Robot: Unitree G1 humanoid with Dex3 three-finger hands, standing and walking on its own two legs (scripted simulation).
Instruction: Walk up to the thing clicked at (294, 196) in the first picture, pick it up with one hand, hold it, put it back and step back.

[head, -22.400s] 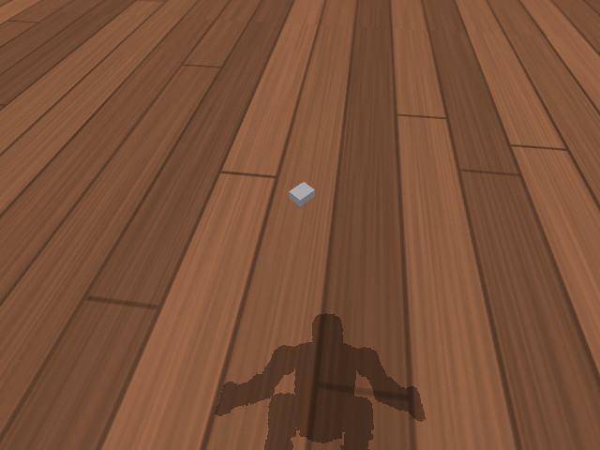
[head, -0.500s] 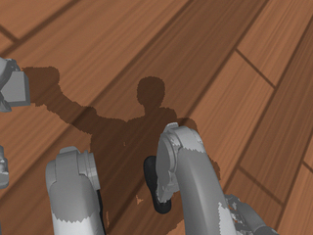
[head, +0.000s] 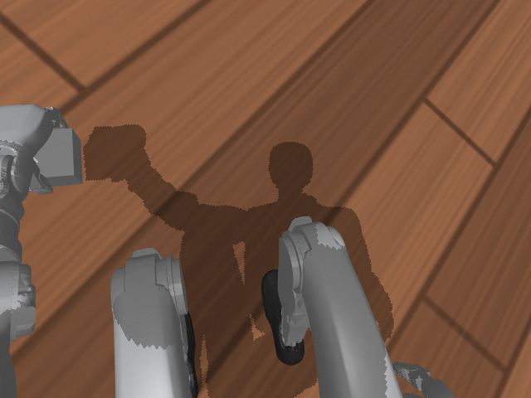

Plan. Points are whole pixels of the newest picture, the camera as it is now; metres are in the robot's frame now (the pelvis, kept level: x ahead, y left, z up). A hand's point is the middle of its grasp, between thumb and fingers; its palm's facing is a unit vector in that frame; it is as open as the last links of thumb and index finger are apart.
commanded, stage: lift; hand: left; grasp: from above
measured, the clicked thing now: (42, 159) +0.48 +0.30 -0.18
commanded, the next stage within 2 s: hold in 1.40 s
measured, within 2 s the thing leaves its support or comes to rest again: neither
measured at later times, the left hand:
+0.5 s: hand out of the picture +0.40 +0.30 +0.02, palm faces -0.44 -0.08 -0.89, open 10.5 cm
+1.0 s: hand out of the picture +0.35 +0.27 +0.21, palm faces -0.45 -0.09 -0.89, open 10.5 cm
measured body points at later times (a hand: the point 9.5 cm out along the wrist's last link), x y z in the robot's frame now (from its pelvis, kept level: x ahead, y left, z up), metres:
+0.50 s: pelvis +0.01 +0.00 +0.12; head +0.18 +0.05 +0.53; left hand +0.42 +0.30 +0.07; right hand +0.14 -0.26 +0.00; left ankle +0.07 +0.11 -0.33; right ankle +0.12 -0.12 -0.33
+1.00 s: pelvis +0.03 +0.00 +0.29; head +0.11 +0.02 +0.73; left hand +0.37 +0.27 +0.26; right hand +0.15 -0.26 +0.17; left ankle +0.07 +0.11 -0.33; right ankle +0.12 -0.12 -0.33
